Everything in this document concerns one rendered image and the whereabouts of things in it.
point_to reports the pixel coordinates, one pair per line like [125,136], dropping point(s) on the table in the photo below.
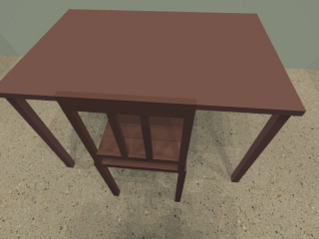
[225,61]

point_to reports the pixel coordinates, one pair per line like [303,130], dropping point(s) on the chair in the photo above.
[142,132]

